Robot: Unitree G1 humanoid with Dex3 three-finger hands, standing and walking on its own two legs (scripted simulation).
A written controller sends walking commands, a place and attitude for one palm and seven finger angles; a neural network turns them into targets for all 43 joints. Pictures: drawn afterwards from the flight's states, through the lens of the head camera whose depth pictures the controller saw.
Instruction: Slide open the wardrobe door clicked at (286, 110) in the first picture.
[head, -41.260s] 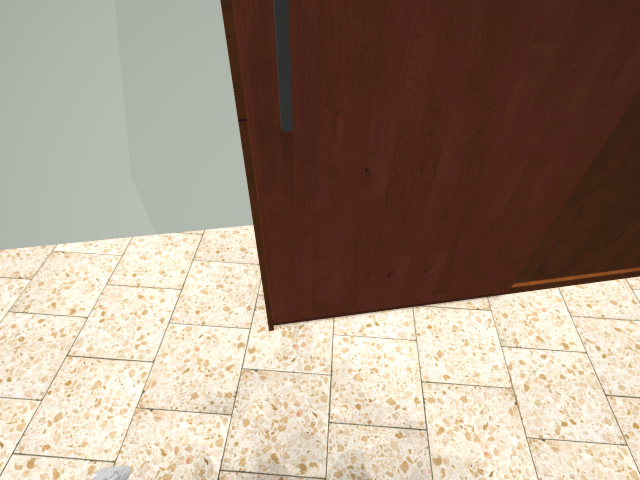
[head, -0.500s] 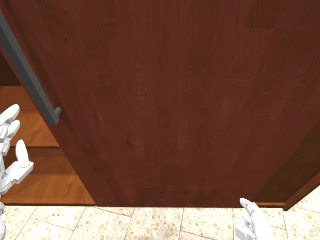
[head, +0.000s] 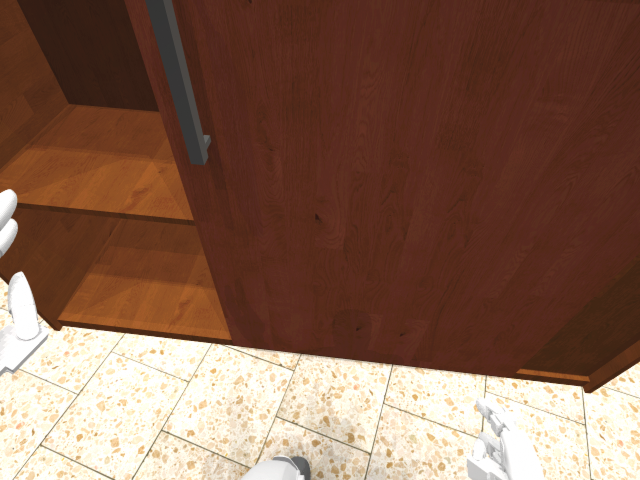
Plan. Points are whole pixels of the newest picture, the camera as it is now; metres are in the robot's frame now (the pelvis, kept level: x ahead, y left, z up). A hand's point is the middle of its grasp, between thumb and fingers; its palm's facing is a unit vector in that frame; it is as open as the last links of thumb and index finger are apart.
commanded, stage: step back with the hand held close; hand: left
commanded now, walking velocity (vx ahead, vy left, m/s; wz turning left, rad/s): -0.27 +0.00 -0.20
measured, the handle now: (178, 51) +0.58 +0.25 +0.24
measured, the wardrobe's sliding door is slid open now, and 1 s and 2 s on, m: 0.62 0.62 0.62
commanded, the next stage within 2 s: stop stepping back and stand still in 0.08 s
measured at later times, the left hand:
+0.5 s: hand out of the picture +0.12 +0.28 +0.18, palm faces +0.32 -0.85 -0.42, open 7.4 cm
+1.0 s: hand out of the picture +0.14 +0.28 +0.17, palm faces +0.38 -0.79 -0.49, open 7.4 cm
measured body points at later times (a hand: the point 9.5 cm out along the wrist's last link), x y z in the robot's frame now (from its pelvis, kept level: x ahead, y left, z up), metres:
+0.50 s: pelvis -0.10 +0.04 +0.01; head -0.11 +0.06 +0.45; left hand +0.09 +0.32 +0.20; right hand +0.03 -0.22 -0.06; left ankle -0.01 +0.11 -0.71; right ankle -0.17 -0.06 -0.73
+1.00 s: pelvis -0.08 +0.03 +0.00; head -0.09 +0.02 +0.45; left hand +0.12 +0.32 +0.20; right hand +0.04 -0.21 -0.10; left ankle -0.06 +0.15 -0.70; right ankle -0.08 -0.05 -0.73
